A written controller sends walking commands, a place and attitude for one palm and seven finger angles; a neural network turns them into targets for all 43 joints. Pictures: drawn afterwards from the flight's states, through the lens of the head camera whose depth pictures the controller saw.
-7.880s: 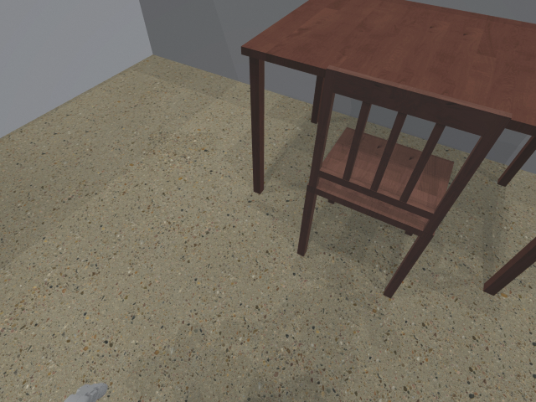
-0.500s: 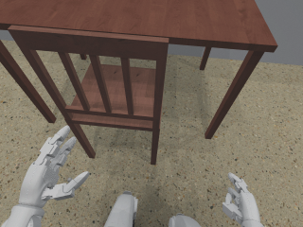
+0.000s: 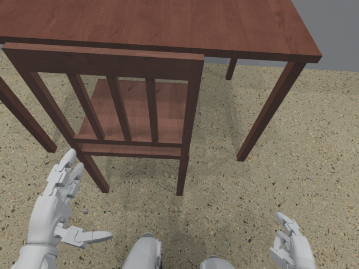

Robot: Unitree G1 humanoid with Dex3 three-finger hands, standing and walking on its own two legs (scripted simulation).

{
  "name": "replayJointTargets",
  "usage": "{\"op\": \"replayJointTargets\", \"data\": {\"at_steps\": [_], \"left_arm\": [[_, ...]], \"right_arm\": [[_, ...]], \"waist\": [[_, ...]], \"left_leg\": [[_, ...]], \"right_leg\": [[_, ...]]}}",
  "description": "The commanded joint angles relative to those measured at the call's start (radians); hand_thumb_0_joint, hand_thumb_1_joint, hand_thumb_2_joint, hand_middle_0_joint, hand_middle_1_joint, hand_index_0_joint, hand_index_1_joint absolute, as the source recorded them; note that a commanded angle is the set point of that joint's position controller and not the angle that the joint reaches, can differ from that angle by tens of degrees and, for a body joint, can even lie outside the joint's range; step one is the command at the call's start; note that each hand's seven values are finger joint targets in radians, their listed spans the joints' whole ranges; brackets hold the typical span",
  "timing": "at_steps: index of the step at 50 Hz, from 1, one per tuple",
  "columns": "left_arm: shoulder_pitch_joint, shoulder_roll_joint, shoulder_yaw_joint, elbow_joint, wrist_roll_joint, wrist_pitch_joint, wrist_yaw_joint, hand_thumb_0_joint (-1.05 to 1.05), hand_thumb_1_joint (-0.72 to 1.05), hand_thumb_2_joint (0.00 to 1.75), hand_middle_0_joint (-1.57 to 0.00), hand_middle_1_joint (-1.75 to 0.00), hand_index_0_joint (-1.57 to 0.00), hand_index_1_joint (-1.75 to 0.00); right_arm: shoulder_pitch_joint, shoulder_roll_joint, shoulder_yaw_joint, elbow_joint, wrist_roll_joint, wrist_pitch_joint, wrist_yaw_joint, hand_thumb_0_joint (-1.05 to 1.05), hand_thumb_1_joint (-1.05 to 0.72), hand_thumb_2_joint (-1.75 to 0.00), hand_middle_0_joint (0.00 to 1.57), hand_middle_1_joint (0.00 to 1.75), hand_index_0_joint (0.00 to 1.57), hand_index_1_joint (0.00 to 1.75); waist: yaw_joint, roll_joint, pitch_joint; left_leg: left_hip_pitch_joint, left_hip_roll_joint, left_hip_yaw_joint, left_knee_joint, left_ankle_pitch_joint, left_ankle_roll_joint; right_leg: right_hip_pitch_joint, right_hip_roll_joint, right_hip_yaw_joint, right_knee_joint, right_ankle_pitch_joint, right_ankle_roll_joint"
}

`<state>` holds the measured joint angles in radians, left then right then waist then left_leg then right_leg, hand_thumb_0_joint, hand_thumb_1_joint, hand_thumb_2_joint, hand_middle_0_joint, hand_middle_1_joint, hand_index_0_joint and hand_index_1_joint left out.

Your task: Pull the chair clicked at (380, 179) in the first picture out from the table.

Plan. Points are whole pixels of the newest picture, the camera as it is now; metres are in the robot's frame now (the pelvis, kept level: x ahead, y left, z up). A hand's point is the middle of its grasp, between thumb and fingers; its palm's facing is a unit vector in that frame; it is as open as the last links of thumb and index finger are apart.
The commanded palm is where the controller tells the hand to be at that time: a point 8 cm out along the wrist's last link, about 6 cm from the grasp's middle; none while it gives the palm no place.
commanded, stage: raise the hand toward the chair's back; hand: left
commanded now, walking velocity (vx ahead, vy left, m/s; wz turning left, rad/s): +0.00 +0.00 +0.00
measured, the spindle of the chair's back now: (121, 112) +0.51 +0.20 -0.01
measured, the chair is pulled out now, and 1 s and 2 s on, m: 0.00 0.00 0.00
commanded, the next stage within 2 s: aim the fingers beside a spindle in 0.96 s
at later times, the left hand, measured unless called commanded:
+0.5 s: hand (73, 202) +0.23 +0.22 +0.05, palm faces +0.02 -1.00 -0.04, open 16.9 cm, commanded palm +0.21 +0.27 +0.06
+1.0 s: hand (87, 198) +0.24 +0.19 +0.06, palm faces +0.02 -1.00 -0.05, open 17.0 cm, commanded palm +0.22 +0.25 +0.06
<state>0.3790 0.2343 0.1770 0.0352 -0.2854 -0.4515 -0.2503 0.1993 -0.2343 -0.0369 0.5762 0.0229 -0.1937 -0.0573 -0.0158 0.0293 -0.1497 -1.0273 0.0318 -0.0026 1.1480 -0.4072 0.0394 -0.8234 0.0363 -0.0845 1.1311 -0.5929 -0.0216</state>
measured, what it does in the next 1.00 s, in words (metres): stands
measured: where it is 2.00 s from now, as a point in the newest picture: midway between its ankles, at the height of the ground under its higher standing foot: outside the picture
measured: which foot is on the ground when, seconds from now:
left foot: down 0.00-1.00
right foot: down 0.00-1.00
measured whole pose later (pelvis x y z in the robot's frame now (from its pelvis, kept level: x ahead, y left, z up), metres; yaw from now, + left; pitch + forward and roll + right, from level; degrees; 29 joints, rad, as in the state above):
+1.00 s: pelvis +0.00 -0.01 +0.01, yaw +1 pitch +14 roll -3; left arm 0.29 0.27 0.19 0.11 -0.29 -0.40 -0.26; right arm 0.22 -0.23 0.01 0.55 0.03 -0.16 -0.05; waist -0.02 0.05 -0.14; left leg -0.95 0.03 -0.02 1.08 -0.39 0.02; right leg -0.74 0.04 -0.10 1.06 -0.57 -0.04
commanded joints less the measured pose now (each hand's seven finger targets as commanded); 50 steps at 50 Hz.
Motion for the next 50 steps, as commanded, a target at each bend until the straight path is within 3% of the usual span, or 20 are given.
{"op": "replayJointTargets", "data": {"at_steps": [1,9,11,19,21,27,36,38,50], "left_arm": [[-0.045,0.129,0.063,-0.224,0.0,-0.053,0.012,0.0,-0.45,0.32,-0.06,-0.09,-0.06,-0.09],[-0.105,0.129,0.054,-0.219,0.002,-0.002,0.011,0.0,-0.5,0.3,-0.06,-0.08,-0.06,-0.08],[-0.117,0.156,0.078,-0.216,0.003,0.002,0.011,0.0,-0.5,0.3,-0.06,-0.08,-0.06,-0.08],[-0.146,0.164,0.082,-0.21,-0.004,0.008,0.002,0.0,-0.5,0.3,-0.06,-0.08,-0.06,-0.08],[-0.142,0.182,0.103,-0.173,-0.005,0.018,0.003,0.0,-0.5,0.3,-0.06,-0.08,-0.06,-0.08],[-0.134,0.165,0.091,-0.169,-0.013,0.009,0.001,0.0,-0.5,0.3,-0.06,-0.08,-0.06,-0.08],[-0.143,0.185,0.108,-0.145,-0.007,-0.017,0.021,0.0,-0.5,0.3,-0.06,-0.08,-0.06,-0.08],[-0.15,0.176,0.097,-0.162,-0.008,-0.025,0.017,0.0,-0.5,0.3,-0.06,-0.08,-0.06,-0.08],[-0.165,0.17,0.097,-0.131,-0.02,-0.024,-0.007,0.0,-0.5,0.3,-0.06,-0.08,-0.06,-0.08]], "right_arm": [[-0.03,-0.134,-0.03,-0.158,0.002,-0.044,-0.004,0.0,-0.9,-0.9,0.2,0.3,0.2,0.3],[-0.027,-0.139,-0.008,-0.193,0.003,-0.017,-0.003,0.0,-0.9,-0.9,0.2,0.3,0.2,0.3],[-0.023,-0.142,-0.006,-0.194,0.001,-0.014,-0.004,0.0,-0.9,-0.9,0.2,0.3,0.2,0.3],[-0.019,-0.147,0.0,-0.192,0.004,-0.017,-0.004,0.0,-0.9,-0.9,0.2,0.3,0.2,0.3],[-0.017,-0.15,0.0,-0.186,0.005,-0.015,-0.006,0.0,-0.9,-0.9,0.2,0.3,0.2,0.3],[-0.009,-0.149,-0.004,-0.182,0.01,-0.026,-0.006,0.0,-0.9,-0.9,0.2,0.3,0.2,0.3],[-0.008,-0.149,-0.009,-0.17,0.009,-0.026,-0.005,0.0,-0.9,-0.9,0.2,0.3,0.2,0.3],[-0.007,-0.148,-0.007,-0.172,0.009,-0.029,-0.003,0.0,-0.9,-0.9,0.2,0.3,0.2,0.3],[-0.013,-0.138,-0.009,-0.16,0.01,-0.027,-0.006,0.0,-0.9,-0.9,0.2,0.3,0.2,0.3]], "waist": [[0.001,0.097,-0.229],[-0.01,0.079,-0.189],[-0.004,0.088,-0.204],[-0.006,0.101,-0.205],[-0.007,0.072,-0.186],[-0.006,0.083,-0.19],[-0.008,0.057,-0.175],[-0.009,0.08,-0.194],[-0.016,0.036,-0.199]], "left_leg": [[0.427,0.012,-0.093,-0.196,0.113,-0.009],[0.434,0.013,-0.127,-0.242,0.01,-0.017],[0.439,0.012,-0.129,-0.245,0.013,-0.017],[0.46,0.012,-0.131,-0.262,0.011,-0.019],[0.438,0.01,-0.127,-0.265,0.004,-0.016],[0.448,0.006,-0.11,-0.266,0.03,-0.015],[0.411,0.002,-0.084,-0.245,0.044,-0.009],[0.42,0.0,-0.08,-0.24,0.05,-0.008],[0.406,-0.006,-0.053,-0.196,0.131,0.001]], "right_leg": [[-0.07,0.003,0.005,-0.178,0.172,-0.006],[-0.072,0.008,-0.007,-0.196,0.131,-0.005],[-0.061,0.007,-0.006,-0.197,0.132,-0.006],[-0.045,0.006,-0.006,-0.214,0.132,-0.007],[-0.035,0.008,-0.005,-0.224,0.129,-0.006],[-0.014,0.005,-0.002,-0.237,0.138,-0.005],[0.0,0.005,0.013,-0.247,0.139,-0.003],[0.002,0.002,0.017,-0.247,0.142,-0.003],[0.033,-0.002,0.045,-0.263,0.219,0.007]]}}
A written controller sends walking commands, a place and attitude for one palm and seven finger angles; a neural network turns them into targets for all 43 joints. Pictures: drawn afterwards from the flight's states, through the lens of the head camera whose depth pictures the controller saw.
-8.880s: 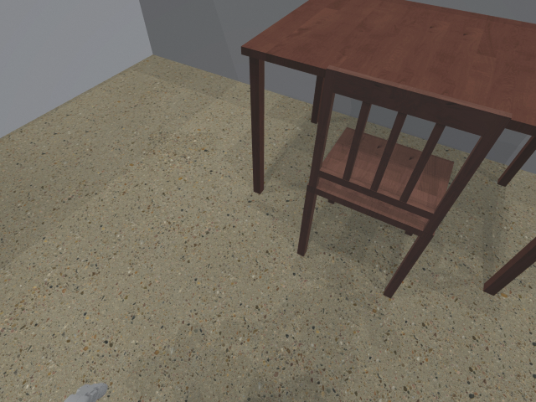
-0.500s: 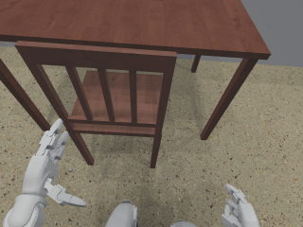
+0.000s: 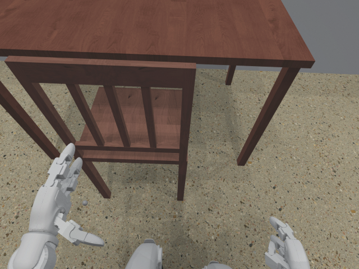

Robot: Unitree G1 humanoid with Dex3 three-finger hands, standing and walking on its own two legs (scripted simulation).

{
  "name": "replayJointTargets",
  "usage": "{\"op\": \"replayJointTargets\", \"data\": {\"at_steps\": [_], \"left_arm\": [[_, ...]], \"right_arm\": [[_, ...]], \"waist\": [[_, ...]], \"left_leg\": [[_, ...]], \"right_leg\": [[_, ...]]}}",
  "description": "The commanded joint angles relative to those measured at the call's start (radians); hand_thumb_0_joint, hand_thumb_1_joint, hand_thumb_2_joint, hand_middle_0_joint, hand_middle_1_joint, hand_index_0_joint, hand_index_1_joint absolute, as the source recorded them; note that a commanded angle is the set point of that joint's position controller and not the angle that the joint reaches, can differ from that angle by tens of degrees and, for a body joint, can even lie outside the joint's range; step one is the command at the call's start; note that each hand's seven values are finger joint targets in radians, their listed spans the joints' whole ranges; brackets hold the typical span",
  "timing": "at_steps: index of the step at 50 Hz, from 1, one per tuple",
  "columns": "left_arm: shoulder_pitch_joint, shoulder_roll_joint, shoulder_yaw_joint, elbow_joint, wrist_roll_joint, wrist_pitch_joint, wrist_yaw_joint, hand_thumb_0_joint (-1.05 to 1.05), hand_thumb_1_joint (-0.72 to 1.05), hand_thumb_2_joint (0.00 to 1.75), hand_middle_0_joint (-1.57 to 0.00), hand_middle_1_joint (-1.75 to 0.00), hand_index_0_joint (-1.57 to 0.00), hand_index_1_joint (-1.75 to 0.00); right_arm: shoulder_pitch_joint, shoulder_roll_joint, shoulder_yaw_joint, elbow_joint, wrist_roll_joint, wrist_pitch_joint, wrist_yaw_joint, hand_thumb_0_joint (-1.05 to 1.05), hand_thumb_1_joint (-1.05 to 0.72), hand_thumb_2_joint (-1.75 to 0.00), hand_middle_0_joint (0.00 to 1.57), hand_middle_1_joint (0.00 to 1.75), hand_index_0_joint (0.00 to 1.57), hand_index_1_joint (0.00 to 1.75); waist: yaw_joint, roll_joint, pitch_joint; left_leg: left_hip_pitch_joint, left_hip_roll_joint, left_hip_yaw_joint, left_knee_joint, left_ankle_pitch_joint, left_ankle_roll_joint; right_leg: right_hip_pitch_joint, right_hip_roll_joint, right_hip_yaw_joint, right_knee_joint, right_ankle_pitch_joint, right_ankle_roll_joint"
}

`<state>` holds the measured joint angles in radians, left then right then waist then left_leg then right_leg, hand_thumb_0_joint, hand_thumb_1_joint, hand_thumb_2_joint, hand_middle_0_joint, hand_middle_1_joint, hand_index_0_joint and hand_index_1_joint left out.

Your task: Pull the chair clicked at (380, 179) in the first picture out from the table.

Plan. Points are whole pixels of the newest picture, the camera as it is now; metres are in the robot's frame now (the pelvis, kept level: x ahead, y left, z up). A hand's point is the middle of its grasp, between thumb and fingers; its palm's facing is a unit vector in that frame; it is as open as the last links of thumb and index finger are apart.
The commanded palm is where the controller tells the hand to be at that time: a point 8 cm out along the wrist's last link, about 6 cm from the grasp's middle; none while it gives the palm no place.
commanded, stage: aim the fingers beside a spindle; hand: left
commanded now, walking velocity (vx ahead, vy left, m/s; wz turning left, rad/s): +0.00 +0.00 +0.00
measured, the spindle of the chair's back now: (119, 119) +0.51 +0.20 -0.03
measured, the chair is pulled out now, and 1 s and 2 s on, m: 0.00 0.00 0.00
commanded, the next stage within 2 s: none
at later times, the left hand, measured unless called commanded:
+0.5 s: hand (101, 190) +0.27 +0.18 +0.03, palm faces +0.00 -1.00 -0.05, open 17.0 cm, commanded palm +0.25 +0.24 +0.03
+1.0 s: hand (109, 176) +0.31 +0.18 +0.01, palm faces -0.03 -1.00 -0.02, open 17.0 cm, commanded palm +0.30 +0.23 +0.01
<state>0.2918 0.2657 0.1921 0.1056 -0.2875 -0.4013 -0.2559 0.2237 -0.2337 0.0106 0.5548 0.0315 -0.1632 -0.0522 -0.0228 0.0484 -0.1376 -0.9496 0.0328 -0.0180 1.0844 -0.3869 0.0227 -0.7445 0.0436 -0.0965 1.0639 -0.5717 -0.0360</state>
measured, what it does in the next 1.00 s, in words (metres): stands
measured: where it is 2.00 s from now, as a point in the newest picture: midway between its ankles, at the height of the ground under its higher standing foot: outside the picture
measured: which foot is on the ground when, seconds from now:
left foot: down 0.00-1.00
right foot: down 0.00-1.00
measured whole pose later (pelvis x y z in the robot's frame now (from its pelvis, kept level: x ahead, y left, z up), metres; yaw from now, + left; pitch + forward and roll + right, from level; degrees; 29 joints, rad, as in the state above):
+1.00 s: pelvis +0.00 +0.00 -0.02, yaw -1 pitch +19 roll -3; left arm -0.02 0.25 0.19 0.37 -0.25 -0.46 -0.22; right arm 0.23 -0.25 0.00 0.59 0.01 -0.11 -0.03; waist -0.04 0.04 -0.16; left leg -1.09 0.04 0.00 1.18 -0.42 0.03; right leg -0.90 0.05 -0.08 1.18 -0.61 -0.03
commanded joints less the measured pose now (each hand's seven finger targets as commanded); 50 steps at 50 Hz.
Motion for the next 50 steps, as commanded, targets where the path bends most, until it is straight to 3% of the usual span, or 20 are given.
{"op": "replayJointTargets", "data": {"at_steps": [1,4,5,7,12,13,15,23,29,33,37,39,44,47,48,50], "left_arm": [[-0.078,0.151,0.094,-0.2,-0.017,-0.076,-0.001,0.0,-0.5,0.3,-0.06,-0.08,-0.06,-0.08],[-0.073,0.131,0.074,-0.198,-0.015,-0.079,-0.006,0.0,-0.5,0.3,-0.06,-0.08,-0.06,-0.08],[-0.1,0.117,0.057,-0.195,-0.012,-0.081,-0.006,0.0,-0.5,0.3,-0.06,-0.08,-0.06,-0.08],[-0.101,0.123,0.071,-0.158,-0.011,-0.08,-0.004,0.0,-0.5,0.3,-0.06,-0.08,-0.06,-0.08],[-0.123,0.125,0.076,-0.148,-0.009,-0.095,-0.004,0.0,-0.5,0.3,-0.06,-0.08,-0.06,-0.08],[-0.118,0.148,0.101,-0.142,-0.008,-0.097,-0.003,0.0,-0.5,0.3,-0.06,-0.08,-0.06,-0.08],[-0.17,0.13,0.071,-0.146,-0.005,-0.104,-0.003,0.0,-0.5,0.3,-0.06,-0.08,-0.06,-0.08],[-0.218,0.156,0.106,-0.064,-0.01,-0.111,-0.003,0.0,-0.5,0.3,-0.06,-0.08,-0.06,-0.08],[-0.291,0.17,0.122,-0.019,-0.017,-0.124,-0.02,0.0,-0.5,0.3,-0.06,-0.08,-0.06,-0.08],[-0.335,0.182,0.133,0.023,-0.019,-0.128,-0.026,0.0,-0.5,0.3,-0.06,-0.08,-0.06,-0.08],[-0.356,0.158,0.103,0.042,-0.014,-0.129,-0.027,0.0,-0.5,0.3,-0.06,-0.08,-0.06,-0.08],[-0.416,0.16,0.097,0.049,-0.01,-0.129,-0.02,0.0,-0.5,0.3,-0.06,-0.08,-0.06,-0.08],[-0.439,0.137,0.07,0.042,0.013,-0.135,0.014,0.0,-0.5,0.3,-0.06,-0.08,-0.06,-0.08],[-0.463,0.118,0.049,0.062,0.03,-0.129,0.041,0.0,-0.5,0.3,-0.06,-0.08,-0.06,-0.08],[-0.497,0.139,0.064,0.082,0.038,-0.128,0.052,0.0,-0.5,0.3,-0.06,-0.08,-0.06,-0.08],[-0.523,0.117,0.044,0.083,0.052,-0.13,0.068,0.0,-0.5,0.3,-0.06,-0.08,-0.06,-0.08]], "right_arm": [[-0.037,-0.138,-0.058,-0.133,0.0,-0.058,-0.012,0.0,-0.9,-0.9,0.2,0.3,0.2,0.3],[-0.038,-0.134,-0.057,-0.136,0.001,-0.058,-0.01,0.0,-0.9,-0.9,0.2,0.3,0.2,0.3],[-0.036,-0.135,-0.056,-0.131,0.0,-0.058,-0.009,0.0,-0.9,-0.9,0.2,0.3,0.2,0.3],[-0.033,-0.136,-0.06,-0.124,-0.003,-0.056,-0.01,0.0,-0.9,-0.9,0.2,0.3,0.2,0.3],[-0.035,-0.135,-0.061,-0.126,-0.005,-0.049,-0.005,0.0,-0.9,-0.9,0.2,0.3,0.2,0.3],[-0.037,-0.136,-0.064,-0.123,-0.005,-0.046,-0.005,0.0,-0.9,-0.9,0.2,0.3,0.2,0.3],[-0.037,-0.136,-0.059,-0.124,-0.005,-0.044,-0.003,0.0,-0.9,-0.9,0.2,0.3,0.2,0.3],[-0.031,-0.142,-0.062,-0.106,-0.006,-0.032,-0.001,0.0,-0.9,-0.9,0.2,0.3,0.2,0.3],[-0.024,-0.148,-0.062,-0.096,-0.007,-0.025,-0.003,0.0,-0.9,-0.9,0.2,0.3,0.2,0.3],[-0.015,-0.154,-0.063,-0.085,-0.007,-0.022,-0.002,0.0,-0.9,-0.9,0.2,0.3,0.2,0.3],[-0.012,-0.157,-0.065,-0.086,-0.007,-0.024,0.0,0.0,-0.9,-0.9,0.2,0.3,0.2,0.3],[-0.008,-0.162,-0.063,-0.083,-0.008,-0.021,0.0,0.0,-0.9,-0.9,0.2,0.3,0.2,0.3],[-0.003,-0.163,-0.068,-0.086,-0.014,-0.013,0.009,0.0,-0.9,-0.9,0.2,0.3,0.2,0.3],[-0.002,-0.164,-0.067,-0.09,-0.018,0.0,0.016,0.0,-0.9,-0.9,0.2,0.3,0.2,0.3],[0.0,-0.169,-0.067,-0.085,-0.018,0.006,0.016,0.0,-0.9,-0.9,0.2,0.3,0.2,0.3],[0.0,-0.166,-0.067,-0.09,-0.021,0.014,0.02,0.0,-0.9,-0.9,0.2,0.3,0.2,0.3]], "waist": [[-0.005,0.015,-0.223],[-0.005,0.03,-0.223],[-0.015,0.027,-0.221],[-0.014,-0.006,-0.217],[-0.007,0.001,-0.244],[0.0,0.005,-0.25],[-0.011,0.022,-0.242],[-0.01,-0.024,-0.268],[-0.013,-0.003,-0.277],[-0.02,-0.015,-0.28],[-0.017,0.014,-0.298],[-0.028,0.002,-0.288],[-0.021,0.028,-0.331],[-0.027,0.024,-0.327],[-0.03,0.017,-0.308],[-0.027,0.042,-0.33]], "left_leg": [[0.323,-0.007,-0.034,-0.125,0.127,0.019],[0.333,-0.008,-0.031,-0.12,0.155,0.018],[0.333,-0.008,-0.032,-0.115,0.156,0.019],[0.31,-0.009,-0.028,-0.099,0.163,0.02],[0.3,-0.011,-0.021,-0.084,0.182,0.021],[0.295,-0.01,-0.018,-0.081,0.183,0.02],[0.293,-0.011,-0.019,-0.077,0.176,0.021],[0.238,-0.009,-0.012,-0.051,0.167,0.022],[0.214,-0.009,-0.007,-0.033,0.16,0.022],[0.209,-0.004,-0.01,-0.026,0.155,0.022],[0.234,-0.003,-0.015,-0.031,0.154,0.021],[0.228,-0.001,-0.022,-0.03,0.132,0.021],[0.283,0.004,-0.037,-0.039,0.142,0.014],[0.28,0.006,-0.047,-0.039,0.123,0.012],[0.268,0.009,-0.052,-0.039,0.106,0.009],[0.282,0.007,-0.054,-0.035,0.101,0.006]], "right_leg": [[-0.033,-0.009,0.06,-0.191,0.217,0.021],[-0.033,-0.012,0.06,-0.184,0.254,0.021],[-0.045,-0.013,0.057,-0.179,0.256,0.022],[-0.045,-0.013,0.066,-0.174,0.279,0.026],[-0.033,-0.018,0.077,-0.16,0.31,0.027],[-0.028,-0.018,0.081,-0.16,0.314,0.027],[-0.046,-0.019,0.083,-0.155,0.305,0.027],[-0.027,-0.025,0.11,-0.146,0.319,0.035],[-0.037,-0.027,0.129,-0.138,0.316,0.037],[-0.061,-0.023,0.121,-0.128,0.301,0.036],[-0.096,-0.018,0.104,-0.115,0.278,0.029],[-0.119,-0.015,0.097,-0.112,0.246,0.028],[-0.168,-0.011,0.069,-0.086,0.219,0.018],[-0.203,-0.009,0.059,-0.075,0.191,0.017],[-0.218,-0.007,0.057,-0.071,0.176,0.015],[-0.237,-0.009,0.052,-0.059,0.164,0.013]]}}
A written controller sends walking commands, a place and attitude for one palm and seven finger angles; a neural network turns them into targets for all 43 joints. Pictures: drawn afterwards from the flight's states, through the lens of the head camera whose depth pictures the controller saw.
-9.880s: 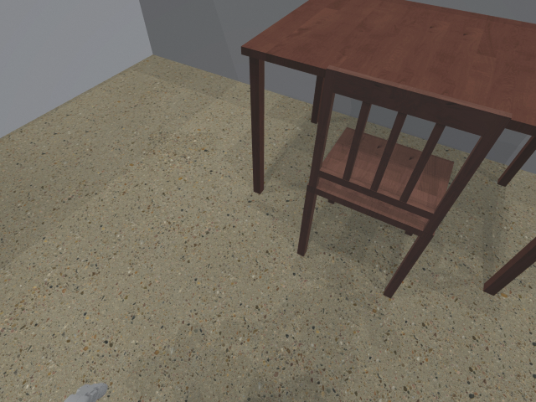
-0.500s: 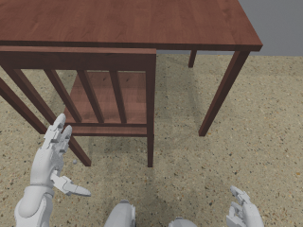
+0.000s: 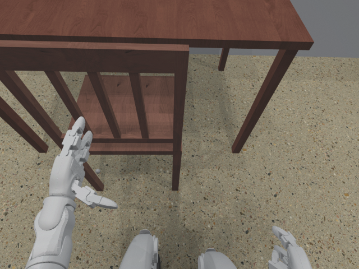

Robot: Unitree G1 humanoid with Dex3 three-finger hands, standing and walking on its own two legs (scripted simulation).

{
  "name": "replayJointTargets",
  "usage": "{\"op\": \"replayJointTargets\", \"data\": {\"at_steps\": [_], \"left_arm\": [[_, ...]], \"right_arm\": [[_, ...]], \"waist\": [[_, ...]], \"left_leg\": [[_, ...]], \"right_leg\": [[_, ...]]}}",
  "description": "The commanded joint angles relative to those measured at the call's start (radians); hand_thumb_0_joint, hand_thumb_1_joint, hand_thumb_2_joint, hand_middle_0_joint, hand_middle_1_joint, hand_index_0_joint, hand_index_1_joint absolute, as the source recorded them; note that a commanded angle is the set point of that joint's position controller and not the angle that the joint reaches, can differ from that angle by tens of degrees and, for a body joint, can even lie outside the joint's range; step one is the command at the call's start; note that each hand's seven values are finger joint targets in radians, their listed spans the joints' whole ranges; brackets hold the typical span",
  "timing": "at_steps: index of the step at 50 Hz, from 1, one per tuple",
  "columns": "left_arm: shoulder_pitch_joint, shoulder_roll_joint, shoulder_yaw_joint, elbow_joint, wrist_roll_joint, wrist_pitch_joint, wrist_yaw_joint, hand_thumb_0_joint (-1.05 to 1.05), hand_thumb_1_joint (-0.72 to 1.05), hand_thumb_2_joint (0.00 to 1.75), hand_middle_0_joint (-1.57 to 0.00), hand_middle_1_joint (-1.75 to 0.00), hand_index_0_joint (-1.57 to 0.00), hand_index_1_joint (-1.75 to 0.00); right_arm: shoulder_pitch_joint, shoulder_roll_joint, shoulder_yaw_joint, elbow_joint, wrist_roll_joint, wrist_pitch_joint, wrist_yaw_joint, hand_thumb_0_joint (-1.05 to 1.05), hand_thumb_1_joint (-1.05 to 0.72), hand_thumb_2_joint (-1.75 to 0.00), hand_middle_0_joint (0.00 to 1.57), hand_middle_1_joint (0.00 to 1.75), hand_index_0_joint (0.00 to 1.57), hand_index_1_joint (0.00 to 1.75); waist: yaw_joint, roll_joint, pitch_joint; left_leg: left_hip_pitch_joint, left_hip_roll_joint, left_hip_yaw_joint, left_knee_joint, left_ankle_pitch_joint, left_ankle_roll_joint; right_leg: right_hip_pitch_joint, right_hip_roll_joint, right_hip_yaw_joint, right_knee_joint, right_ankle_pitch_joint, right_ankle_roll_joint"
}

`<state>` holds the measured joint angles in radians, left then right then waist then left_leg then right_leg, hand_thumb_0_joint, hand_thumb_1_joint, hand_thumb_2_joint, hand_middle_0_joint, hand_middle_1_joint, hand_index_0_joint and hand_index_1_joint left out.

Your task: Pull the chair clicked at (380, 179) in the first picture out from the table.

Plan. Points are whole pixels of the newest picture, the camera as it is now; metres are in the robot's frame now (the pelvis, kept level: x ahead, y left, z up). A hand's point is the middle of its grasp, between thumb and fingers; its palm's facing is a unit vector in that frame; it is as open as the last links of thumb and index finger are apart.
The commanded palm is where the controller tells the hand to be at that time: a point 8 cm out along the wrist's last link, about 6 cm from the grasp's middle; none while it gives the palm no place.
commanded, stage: aim the fingers beside a spindle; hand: left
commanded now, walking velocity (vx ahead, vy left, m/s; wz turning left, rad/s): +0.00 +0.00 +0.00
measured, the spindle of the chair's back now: (107, 109) +0.51 +0.21 -0.01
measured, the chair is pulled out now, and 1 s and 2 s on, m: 0.00 0.00 0.00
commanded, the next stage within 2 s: push the fingers through the gap in 1.06 s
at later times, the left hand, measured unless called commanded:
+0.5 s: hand (112, 155) +0.36 +0.17 +0.01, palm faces +0.01 -1.00 -0.03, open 17.0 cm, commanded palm +0.34 +0.22 +0.01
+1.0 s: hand (110, 158) +0.35 +0.17 +0.01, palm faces +0.02 -1.00 -0.03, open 17.0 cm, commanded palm +0.33 +0.23 +0.01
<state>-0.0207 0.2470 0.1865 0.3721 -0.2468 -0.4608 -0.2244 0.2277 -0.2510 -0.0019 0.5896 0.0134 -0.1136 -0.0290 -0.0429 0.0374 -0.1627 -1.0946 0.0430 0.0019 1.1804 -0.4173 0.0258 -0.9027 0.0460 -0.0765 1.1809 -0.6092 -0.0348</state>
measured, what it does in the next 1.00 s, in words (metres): stands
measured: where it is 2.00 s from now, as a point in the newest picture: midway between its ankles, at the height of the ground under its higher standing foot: outside the picture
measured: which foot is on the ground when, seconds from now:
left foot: down 0.00-1.00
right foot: down 0.00-1.00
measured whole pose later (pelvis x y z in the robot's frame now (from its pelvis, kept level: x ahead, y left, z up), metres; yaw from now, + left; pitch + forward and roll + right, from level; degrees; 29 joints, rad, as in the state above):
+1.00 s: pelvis +0.00 -0.01 -0.02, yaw +0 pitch +21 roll -3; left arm -0.20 0.25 0.20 0.53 -0.21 -0.50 -0.17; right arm 0.21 -0.25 -0.01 0.60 0.01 -0.02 -0.01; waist -0.05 0.03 -0.17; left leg -1.19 0.05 0.00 1.25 -0.44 0.02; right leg -1.00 0.05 -0.08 1.26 -0.64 -0.05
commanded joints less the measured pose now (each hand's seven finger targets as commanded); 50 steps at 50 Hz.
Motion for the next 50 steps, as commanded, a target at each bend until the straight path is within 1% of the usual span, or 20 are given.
{"op": "replayJointTargets", "data": {"at_steps": [1,8,9,11,14,18,21,23,24,28,31,33,34,35,37,41,45,46,47,50], "left_arm": [[-0.233,0.14,0.047,-0.184,0.019,-0.072,0.046,0.0,-0.5,0.3,-0.06,-0.08,-0.06,-0.08],[-0.275,0.121,0.026,-0.156,0.044,-0.073,0.084,0.0,-0.5,0.3,-0.06,-0.08,-0.06,-0.08],[-0.297,0.109,0.018,-0.151,0.042,-0.071,0.087,0.0,-0.5,0.3,-0.06,-0.08,-0.06,-0.08],[-0.302,0.136,0.047,-0.093,0.048,-0.067,0.093,0.0,-0.5,0.3,-0.06,-0.08,-0.06,-0.08],[-0.389,0.116,0.023,-0.084,0.054,-0.078,0.097,0.0,-0.5,0.3,-0.06,-0.08,-0.06,-0.08],[-0.439,0.138,0.037,-0.064,0.061,-0.094,0.103,0.0,-0.5,0.3,-0.06,-0.08,-0.06,-0.08],[-0.451,0.111,0.005,-0.062,0.067,-0.098,0.104,0.0,-0.5,0.3,-0.06,-0.08,-0.06,-0.08],[-0.481,0.123,0.017,-0.02,0.069,-0.092,0.111,0.0,-0.5,0.3,-0.06,-0.08,-0.06,-0.08],[-0.455,0.137,0.038,-0.009,0.07,-0.091,0.115,0.0,-0.5,0.3,-0.06,-0.08,-0.06,-0.08],[-0.39,0.175,0.081,-0.043,0.063,-0.09,0.123,0.0,-0.5,0.3,-0.06,-0.08,-0.06,-0.08],[-0.396,0.164,0.071,-0.039,0.059,-0.093,0.118,0.0,-0.5,0.3,-0.06,-0.08,-0.06,-0.08],[-0.381,0.176,0.084,-0.066,0.051,-0.102,0.111,0.0,-0.5,0.3,-0.06,-0.08,-0.06,-0.08],[-0.373,0.156,0.066,-0.063,0.047,-0.103,0.104,0.0,-0.5,0.3,-0.06,-0.08,-0.06,-0.08],[-0.358,0.17,0.083,-0.053,0.042,-0.104,0.099,0.0,-0.5,0.3,-0.06,-0.08,-0.06,-0.08],[-0.366,0.141,0.049,-0.06,0.038,-0.112,0.083,0.0,-0.5,0.3,-0.06,-0.08,-0.06,-0.08],[-0.418,0.14,0.035,-0.042,0.032,-0.116,0.062,0.0,-0.5,0.3,-0.06,-0.08,-0.06,-0.08],[-0.431,0.158,0.055,-0.061,0.029,-0.121,0.06,0.0,-0.5,0.3,-0.06,-0.08,-0.06,-0.08],[-0.426,0.189,0.081,-0.072,0.031,-0.122,0.065,0.0,-0.5,0.3,-0.06,-0.08,-0.06,-0.08],[-0.405,0.176,0.075,-0.077,0.031,-0.12,0.066,0.0,-0.5,0.3,-0.06,-0.08,-0.06,-0.08],[-0.365,0.172,0.077,-0.059,0.03,-0.103,0.067,0.0,-0.5,0.3,-0.06,-0.08,-0.06,-0.08]], "right_arm": [[0.0,-0.152,-0.054,-0.122,-0.005,-0.031,-0.003,0.0,-0.9,-0.9,0.2,0.3,0.2,0.3],[0.006,-0.15,-0.054,-0.129,-0.01,0.003,0.011,0.0,-0.9,-0.9,0.2,0.3,0.2,0.3],[0.003,-0.147,-0.054,-0.128,-0.011,0.007,0.012,0.0,-0.9,-0.9,0.2,0.3,0.2,0.3],[0.011,-0.153,-0.052,-0.12,-0.01,0.019,0.01,0.0,-0.9,-0.9,0.2,0.3,0.2,0.3],[0.01,-0.15,-0.051,-0.117,-0.011,0.028,0.011,0.0,-0.9,-0.9,0.2,0.3,0.2,0.3],[0.02,-0.154,-0.054,-0.108,-0.015,0.037,0.01,0.0,-0.9,-0.9,0.2,0.3,0.2,0.3],[0.026,-0.155,-0.057,-0.104,-0.015,0.042,0.015,0.0,-0.9,-0.9,0.2,0.3,0.2,0.3],[0.033,-0.157,-0.056,-0.093,-0.015,0.052,0.015,0.0,-0.9,-0.9,0.2,0.3,0.2,0.3],[0.033,-0.156,-0.057,-0.097,-0.015,0.057,0.016,0.0,-0.9,-0.9,0.2,0.3,0.2,0.3],[0.026,-0.152,-0.056,-0.118,-0.012,0.073,0.021,0.0,-0.9,-0.9,0.2,0.3,0.2,0.3],[0.029,-0.145,-0.054,-0.118,-0.009,0.08,0.02,0.0,-0.9,-0.9,0.2,0.3,0.2,0.3],[0.027,-0.144,-0.055,-0.119,-0.009,0.079,0.021,0.0,-0.9,-0.9,0.2,0.3,0.2,0.3],[0.026,-0.141,-0.055,-0.118,-0.008,0.078,0.021,0.0,-0.9,-0.9,0.2,0.3,0.2,0.3],[0.025,-0.142,-0.056,-0.116,-0.006,0.077,0.019,0.0,-0.9,-0.9,0.2,0.3,0.2,0.3],[0.022,-0.141,-0.055,-0.11,-0.005,0.07,0.016,0.0,-0.9,-0.9,0.2,0.3,0.2,0.3],[0.026,-0.147,-0.056,-0.096,-0.003,0.06,0.01,0.0,-0.9,-0.9,0.2,0.3,0.2,0.3],[0.021,-0.149,-0.058,-0.094,-0.005,0.053,0.006,0.0,-0.9,-0.9,0.2,0.3,0.2,0.3],[0.024,-0.153,-0.059,-0.093,-0.006,0.052,0.005,0.0,-0.9,-0.9,0.2,0.3,0.2,0.3],[0.019,-0.148,-0.058,-0.096,-0.007,0.052,0.005,0.0,-0.9,-0.9,0.2,0.3,0.2,0.3],[0.018,-0.144,-0.056,-0.105,-0.004,0.058,0.009,0.0,-0.9,-0.9,0.2,0.3,0.2,0.3]], "waist": [[-0.01,0.051,-0.308],[-0.004,0.057,-0.358],[-0.011,0.042,-0.348],[-0.012,0.013,-0.324],[-0.025,0.03,-0.337],[-0.023,0.042,-0.376],[-0.027,0.072,-0.401],[-0.035,0.038,-0.383],[-0.02,0.028,-0.386],[0.003,0.036,-0.426],[-0.013,0.009,-0.387],[-0.004,0.027,-0.403],[-0.012,0.015,-0.392],[-0.011,-0.003,-0.371],[-0.022,0.02,-0.365],[-0.041,0.012,-0.338],[-0.026,0.04,-0.383],[-0.02,0.049,-0.401],[-0.014,0.061,-0.416],[-0.01,0.029,-0.396]], "left_leg": [[0.436,0.0,-0.083,-0.131,0.138,0.003],[0.459,0.002,-0.087,-0.115,0.169,-0.005],[0.445,-0.001,-0.084,-0.111,0.15,-0.003],[0.402,-0.001,-0.082,-0.104,0.129,0.0],[0.398,-0.005,-0.078,-0.087,0.117,0.0],[0.411,-0.003,-0.08,-0.07,0.147,-0.002],[0.448,0.0,-0.089,-0.064,0.18,-0.005],[0.413,0.0,-0.087,-0.056,0.165,-0.003],[0.398,-0.005,-0.08,-0.056,0.162,-0.002],[0.392,-0.009,-0.06,-0.06,0.201,0.0],[0.355,-0.01,-0.052,-0.056,0.192,0.006],[0.357,-0.012,-0.047,-0.054,0.197,0.006],[0.348,-0.013,-0.043,-0.053,0.192,0.008],[0.328,-0.013,-0.041,-0.054,0.176,0.008],[0.331,-0.014,-0.039,-0.047,0.175,0.011],[0.312,-0.013,-0.047,-0.035,0.141,0.015],[0.351,-0.013,-0.05,-0.036,0.159,0.011],[0.367,-0.01,-0.053,-0.036,0.177,0.01],[0.383,-0.011,-0.052,-0.039,0.199,0.009],[0.353,-0.013,-0.043,-0.042,0.199,0.01]], "right_leg": [[-0.09,-0.009,0.028,-0.169,0.203,0.009],[-0.109,-0.008,0.025,-0.147,0.22,0.006],[-0.109,-0.008,0.026,-0.152,0.211,0.009],[-0.113,-0.004,0.029,-0.15,0.199,0.007],[-0.134,-0.007,0.034,-0.142,0.193,0.01],[-0.137,-0.006,0.036,-0.129,0.214,0.006],[-0.162,-0.006,0.03,-0.117,0.228,0.003],[-0.16,-0.006,0.032,-0.117,0.228,0.006],[-0.142,-0.005,0.037,-0.12,0.229,0.006],[-0.069,-0.006,0.05,-0.123,0.29,0.008],[-0.055,-0.003,0.057,-0.128,0.301,0.012],[-0.035,-0.005,0.065,-0.13,0.315,0.012],[-0.03,-0.006,0.067,-0.136,0.318,0.014],[-0.025,-0.005,0.071,-0.143,0.309,0.016],[-0.04,-0.008,0.075,-0.143,0.311,0.017],[-0.075,-0.007,0.078,-0.145,0.271,0.016],[-0.075,-0.01,0.073,-0.14,0.273,0.013],[-0.074,-0.008,0.071,-0.133,0.282,0.011],[-0.066,-0.01,0.071,-0.13,0.306,0.011],[-0.039,-0.009,0.072,-0.135,0.324,0.015]]}}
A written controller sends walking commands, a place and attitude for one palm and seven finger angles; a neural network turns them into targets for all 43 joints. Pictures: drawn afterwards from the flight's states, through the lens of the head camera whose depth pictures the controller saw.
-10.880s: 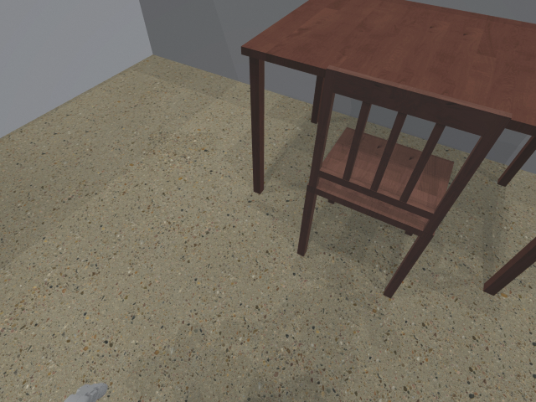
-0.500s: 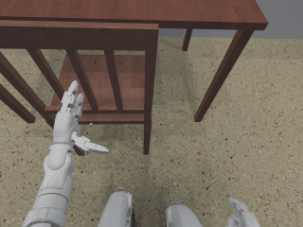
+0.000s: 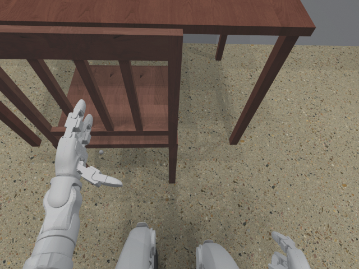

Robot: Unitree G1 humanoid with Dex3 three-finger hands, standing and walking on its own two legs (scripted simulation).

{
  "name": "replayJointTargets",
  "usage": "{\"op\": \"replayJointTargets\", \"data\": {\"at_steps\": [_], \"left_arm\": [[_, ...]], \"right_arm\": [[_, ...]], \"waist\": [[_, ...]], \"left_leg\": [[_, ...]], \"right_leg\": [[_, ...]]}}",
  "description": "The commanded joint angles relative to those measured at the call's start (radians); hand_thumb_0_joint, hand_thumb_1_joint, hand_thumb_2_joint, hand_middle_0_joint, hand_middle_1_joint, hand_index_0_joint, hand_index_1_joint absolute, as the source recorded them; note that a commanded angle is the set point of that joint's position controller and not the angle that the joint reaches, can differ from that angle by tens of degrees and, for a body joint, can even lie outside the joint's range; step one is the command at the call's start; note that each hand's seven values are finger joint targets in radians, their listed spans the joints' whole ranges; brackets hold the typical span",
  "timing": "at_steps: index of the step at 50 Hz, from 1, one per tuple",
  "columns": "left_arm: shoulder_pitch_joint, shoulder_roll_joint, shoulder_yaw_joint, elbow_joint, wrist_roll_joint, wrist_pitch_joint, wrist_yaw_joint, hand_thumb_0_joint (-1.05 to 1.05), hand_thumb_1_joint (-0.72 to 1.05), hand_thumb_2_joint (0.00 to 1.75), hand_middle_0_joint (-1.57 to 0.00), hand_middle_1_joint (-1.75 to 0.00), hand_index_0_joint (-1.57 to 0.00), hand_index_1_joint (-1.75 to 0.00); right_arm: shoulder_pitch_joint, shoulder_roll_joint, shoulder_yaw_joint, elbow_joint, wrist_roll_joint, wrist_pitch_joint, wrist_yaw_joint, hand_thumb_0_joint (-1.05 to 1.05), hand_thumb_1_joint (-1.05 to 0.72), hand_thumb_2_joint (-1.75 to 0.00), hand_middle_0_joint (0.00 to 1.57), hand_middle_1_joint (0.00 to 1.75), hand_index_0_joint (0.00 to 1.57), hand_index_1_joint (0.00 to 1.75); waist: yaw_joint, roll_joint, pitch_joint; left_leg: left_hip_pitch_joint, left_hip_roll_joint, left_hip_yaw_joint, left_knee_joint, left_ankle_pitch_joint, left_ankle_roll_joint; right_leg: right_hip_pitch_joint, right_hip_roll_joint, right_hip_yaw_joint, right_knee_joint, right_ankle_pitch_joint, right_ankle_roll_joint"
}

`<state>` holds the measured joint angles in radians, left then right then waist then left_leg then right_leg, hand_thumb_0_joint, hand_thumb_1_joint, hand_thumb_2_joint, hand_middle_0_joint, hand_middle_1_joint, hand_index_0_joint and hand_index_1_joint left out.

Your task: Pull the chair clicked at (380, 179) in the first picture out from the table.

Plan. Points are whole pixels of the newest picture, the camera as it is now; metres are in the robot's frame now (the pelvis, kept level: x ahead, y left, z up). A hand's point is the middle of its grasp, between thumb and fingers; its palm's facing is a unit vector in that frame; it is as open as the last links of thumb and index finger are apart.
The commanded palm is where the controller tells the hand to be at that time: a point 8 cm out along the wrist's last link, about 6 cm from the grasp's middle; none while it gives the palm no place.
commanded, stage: aim the fingers beside a spindle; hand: left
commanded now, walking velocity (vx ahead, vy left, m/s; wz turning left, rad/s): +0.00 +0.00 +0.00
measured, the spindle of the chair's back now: (98, 100) +0.51 +0.22 +0.01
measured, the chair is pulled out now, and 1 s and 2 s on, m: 0.00 0.00 0.00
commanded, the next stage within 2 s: push the fingers through the gap in 0.06 s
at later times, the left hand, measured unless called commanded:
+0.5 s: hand (98, 138) +0.39 +0.19 +0.03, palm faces +0.03 -1.00 -0.02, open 17.0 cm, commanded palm +0.37 +0.24 +0.02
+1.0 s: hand (102, 121) +0.43 +0.19 +0.03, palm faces +0.04 -1.00 -0.03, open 17.0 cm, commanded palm +0.42 +0.24 +0.02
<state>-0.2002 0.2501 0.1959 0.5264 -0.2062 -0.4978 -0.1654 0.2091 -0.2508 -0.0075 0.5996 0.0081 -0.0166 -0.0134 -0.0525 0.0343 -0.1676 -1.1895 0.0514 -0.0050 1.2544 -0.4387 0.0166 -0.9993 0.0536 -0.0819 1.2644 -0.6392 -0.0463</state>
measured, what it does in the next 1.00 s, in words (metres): stands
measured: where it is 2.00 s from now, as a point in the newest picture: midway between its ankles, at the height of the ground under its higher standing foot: outside the picture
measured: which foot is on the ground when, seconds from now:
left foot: down 0.00-1.00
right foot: down 0.00-1.00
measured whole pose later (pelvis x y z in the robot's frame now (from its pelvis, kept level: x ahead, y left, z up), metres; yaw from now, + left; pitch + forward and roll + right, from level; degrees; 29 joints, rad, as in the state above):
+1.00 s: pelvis +0.00 +0.02 +0.00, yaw -1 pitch +24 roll -4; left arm -0.54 0.32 0.27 0.85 -0.14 -0.49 -0.14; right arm 0.27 -0.25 0.00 0.63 -0.01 0.04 0.01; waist -0.10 0.04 -0.17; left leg -1.25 0.05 0.00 1.27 -0.44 0.04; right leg -1.05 0.05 -0.07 1.26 -0.63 -0.02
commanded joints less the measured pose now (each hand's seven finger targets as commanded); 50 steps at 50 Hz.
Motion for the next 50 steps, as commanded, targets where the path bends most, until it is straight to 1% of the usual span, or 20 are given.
{"op": "replayJointTargets", "data": {"at_steps": [1,5,7,8,10,11,13,17,20,21,26,30,33,35,38,40,43,44,48,50], "left_arm": [[-0.187,0.177,0.075,-0.204,-0.011,-0.061,0.008,0.0,-0.5,0.3,-0.06,-0.08,-0.06,-0.08],[-0.222,0.18,0.085,-0.174,-0.017,-0.053,0.0,0.0,-0.5,0.3,-0.06,-0.08,-0.06,-0.08],[-0.217,0.193,0.096,-0.174,-0.017,-0.061,-0.006,0.0,-0.5,0.3,-0.06,-0.08,-0.06,-0.08],[-0.23,0.171,0.074,-0.186,-0.02,-0.063,-0.012,0.0,-0.5,0.3,-0.06,-0.08,-0.06,-0.08],[-0.261,0.177,0.07,-0.197,-0.018,-0.071,-0.017,0.0,-0.5,0.3,-0.06,-0.08,-0.06,-0.08],[-0.297,0.165,0.051,-0.201,-0.019,-0.073,-0.019,0.0,-0.5,0.3,-0.06,-0.08,-0.06,-0.08],[-0.328,0.178,0.062,-0.164,-0.013,-0.07,-0.017,0.0,-0.5,0.3,-0.06,-0.08,-0.06,-0.08],[-0.371,0.183,0.06,-0.139,-0.003,-0.062,-0.013,0.0,-0.5,0.3,-0.06,-0.08,-0.06,-0.08],[-0.409,0.218,0.092,-0.096,0.002,-0.052,-0.004,0.0,-0.5,0.3,-0.06,-0.08,-0.06,-0.08],[-0.397,0.219,0.092,-0.09,0.006,-0.051,-0.001,0.0,-0.5,0.3,-0.06,-0.08,-0.06,-0.08],[-0.414,0.207,0.087,-0.079,0.014,-0.046,0.014,0.0,-0.5,0.3,-0.06,-0.08,-0.06,-0.08],[-0.464,0.211,0.087,-0.016,0.024,-0.043,0.022,0.0,-0.5,0.3,-0.06,-0.08,-0.06,-0.08],[-0.519,0.229,0.1,0.01,0.031,-0.054,0.026,0.0,-0.5,0.3,-0.06,-0.08,-0.06,-0.08],[-0.561,0.248,0.116,0.022,0.037,-0.064,0.027,0.0,-0.5,0.3,-0.06,-0.08,-0.06,-0.08],[-0.59,0.249,0.109,0.015,0.042,-0.075,0.024,0.0,-0.5,0.3,-0.06,-0.08,-0.06,-0.08],[-0.587,0.221,0.093,0.018,0.039,-0.074,0.024,0.0,-0.5,0.3,-0.06,-0.08,-0.06,-0.08],[-0.585,0.228,0.099,0.067,0.044,-0.062,0.026,0.0,-0.5,0.3,-0.06,-0.08,-0.06,-0.08],[-0.618,0.224,0.087,0.081,0.049,-0.06,0.027,0.0,-0.5,0.3,-0.06,-0.08,-0.06,-0.08],[-0.703,0.254,0.115,0.141,0.061,-0.067,0.042,0.0,-0.5,0.3,-0.06,-0.08,-0.06,-0.08],[-0.742,0.295,0.143,0.156,0.069,-0.079,0.042,0.0,-0.5,0.3,-0.06,-0.08,-0.06,-0.08]], "right_arm": [[0.039,-0.145,-0.049,-0.116,0.002,-0.039,-0.006,0.0,-0.9,-0.9,0.2,0.3,0.2,0.3],[0.035,-0.145,-0.047,-0.117,0.003,-0.035,-0.009,0.0,-0.9,-0.9,0.2,0.3,0.2,0.3],[0.036,-0.145,-0.045,-0.118,0.003,-0.038,-0.01,0.0,-0.9,-0.9,0.2,0.3,0.2,0.3],[0.034,-0.144,-0.046,-0.117,0.002,-0.04,-0.01,0.0,-0.9,-0.9,0.2,0.3,0.2,0.3],[0.039,-0.147,-0.048,-0.11,0.002,-0.045,-0.012,0.0,-0.9,-0.9,0.2,0.3,0.2,0.3],[0.046,-0.149,-0.046,-0.105,0.001,-0.048,-0.012,0.0,-0.9,-0.9,0.2,0.3,0.2,0.3],[0.051,-0.155,-0.049,-0.091,0.0,-0.049,-0.014,0.0,-0.9,-0.9,0.2,0.3,0.2,0.3],[0.059,-0.159,-0.047,-0.083,-0.004,-0.047,-0.014,0.0,-0.9,-0.9,0.2,0.3,0.2,0.3],[0.068,-0.162,-0.048,-0.079,-0.005,-0.039,-0.015,0.0,-0.9,-0.9,0.2,0.3,0.2,0.3],[0.071,-0.162,-0.047,-0.083,-0.004,-0.036,-0.013,0.0,-0.9,-0.9,0.2,0.3,0.2,0.3],[0.086,-0.161,-0.048,-0.086,-0.009,-0.024,-0.001,0.0,-0.9,-0.9,0.2,0.3,0.2,0.3],[0.098,-0.164,-0.049,-0.076,-0.008,-0.008,0.002,0.0,-0.9,-0.9,0.2,0.3,0.2,0.3],[0.106,-0.167,-0.048,-0.07,-0.012,-0.002,0.002,0.0,-0.9,-0.9,0.2,0.3,0.2,0.3],[0.117,-0.167,-0.049,-0.062,-0.014,0.001,0.001,0.0,-0.9,-0.9,0.2,0.3,0.2,0.3],[0.125,-0.168,-0.05,-0.06,-0.019,0.004,0.005,0.0,-0.9,-0.9,0.2,0.3,0.2,0.3],[0.128,-0.164,-0.052,-0.059,-0.019,0.008,0.008,0.0,-0.9,-0.9,0.2,0.3,0.2,0.3],[0.137,-0.169,-0.052,-0.054,-0.018,0.019,0.012,0.0,-0.9,-0.9,0.2,0.3,0.2,0.3],[0.137,-0.17,-0.052,-0.05,-0.017,0.023,0.012,0.0,-0.9,-0.9,0.2,0.3,0.2,0.3],[0.147,-0.171,-0.048,-0.042,-0.023,0.031,0.011,0.0,-0.9,-0.9,0.2,0.3,0.2,0.3],[0.155,-0.174,-0.047,-0.039,-0.028,0.035,0.01,0.0,-0.9,-0.9,0.2,0.3,0.2,0.3]], "waist": [[-0.003,0.035,-0.378],[-0.013,-0.004,-0.344],[-0.006,0.023,-0.352],[-0.014,0.018,-0.364],[-0.018,0.052,-0.376],[-0.031,0.054,-0.372],[-0.035,0.047,-0.364],[-0.03,0.07,-0.397],[-0.026,0.042,-0.392],[-0.02,0.068,-0.396],[-0.022,0.074,-0.434],[-0.04,0.031,-0.381],[-0.045,0.047,-0.382],[-0.046,0.049,-0.403],[-0.04,0.108,-0.441],[-0.045,0.093,-0.453],[-0.048,0.08,-0.43],[-0.062,0.074,-0.408],[-0.071,0.066,-0.396],[-0.07,0.064,-0.416]], "left_leg": [[0.44,-0.021,-0.04,-0.116,0.216,0.02],[0.381,-0.024,-0.029,-0.107,0.167,0.022],[0.396,-0.023,-0.032,-0.108,0.183,0.021],[0.402,-0.023,-0.033,-0.106,0.187,0.023],[0.438,-0.018,-0.04,-0.106,0.193,0.019],[0.451,-0.017,-0.048,-0.105,0.197,0.021],[0.452,-0.013,-0.056,-0.105,0.183,0.017],[0.48,-0.014,-0.065,-0.107,0.194,0.015],[0.46,-0.015,-0.064,-0.107,0.178,0.015],[0.472,-0.015,-0.068,-0.112,0.19,0.013],[0.517,-0.011,-0.074,-0.117,0.242,0.01],[0.477,-0.011,-0.073,-0.12,0.193,0.01],[0.475,-0.012,-0.074,-0.115,0.187,0.011],[0.482,-0.011,-0.072,-0.107,0.197,0.012],[0.538,-0.008,-0.083,-0.108,0.247,0.005],[0.554,-0.008,-0.083,-0.111,0.255,0.006],[0.54,-0.007,-0.089,-0.115,0.247,0.005],[0.529,-0.007,-0.089,-0.114,0.226,0.006],[0.485,-0.012,-0.085,-0.101,0.181,0.012],[0.477,-0.011,-0.085,-0.093,0.185,0.012]], "right_leg": [[0.051,-0.014,0.077,-0.217,0.348,0.025],[0.06,-0.016,0.09,-0.229,0.318,0.031],[0.057,-0.014,0.087,-0.222,0.327,0.026],[0.056,-0.015,0.089,-0.223,0.332,0.029],[0.023,-0.014,0.079,-0.218,0.317,0.026],[0.005,-0.011,0.073,-0.215,0.312,0.024],[-0.024,-0.01,0.066,-0.212,0.287,0.023],[-0.038,-0.012,0.059,-0.207,0.277,0.02],[-0.029,-0.009,0.061,-0.211,0.265,0.02],[-0.034,-0.007,0.057,-0.206,0.266,0.016],[-0.034,-0.005,0.046,-0.199,0.303,0.015],[-0.051,-0.003,0.047,-0.212,0.268,0.019],[-0.065,-0.005,0.048,-0.209,0.259,0.017],[-0.063,-0.003,0.051,-0.205,0.266,0.017],[-0.08,-0.004,0.044,-0.191,0.289,0.011],[-0.076,-0.002,0.041,-0.199,0.294,0.013],[-0.087,-0.001,0.036,-0.199,0.287,0.013],[-0.102,-0.002,0.038,-0.203,0.273,0.015],[-0.111,-0.002,0.043,-0.201,0.241,0.017],[-0.102,0.0,0.046,-0.194,0.243,0.016]]}}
